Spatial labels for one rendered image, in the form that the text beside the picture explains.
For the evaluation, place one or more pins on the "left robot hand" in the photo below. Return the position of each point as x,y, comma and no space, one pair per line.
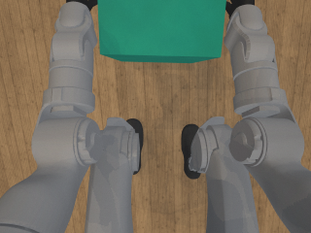
88,3

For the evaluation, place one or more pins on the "carton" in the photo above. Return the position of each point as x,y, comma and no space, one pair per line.
161,31

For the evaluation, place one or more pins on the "right robot thigh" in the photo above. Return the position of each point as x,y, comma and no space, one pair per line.
230,200

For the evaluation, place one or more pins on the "right robot hand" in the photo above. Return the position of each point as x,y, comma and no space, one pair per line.
230,8

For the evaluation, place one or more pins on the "robot right forearm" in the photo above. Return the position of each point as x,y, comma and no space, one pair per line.
254,67

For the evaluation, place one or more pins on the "left robot upper arm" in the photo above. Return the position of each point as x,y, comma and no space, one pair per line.
63,149

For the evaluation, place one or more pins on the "robot left forearm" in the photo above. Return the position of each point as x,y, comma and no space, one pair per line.
71,67

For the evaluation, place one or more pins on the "left robot foot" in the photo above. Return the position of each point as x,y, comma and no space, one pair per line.
137,125

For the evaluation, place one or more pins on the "right robot upper arm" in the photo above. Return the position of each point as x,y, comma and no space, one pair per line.
271,149

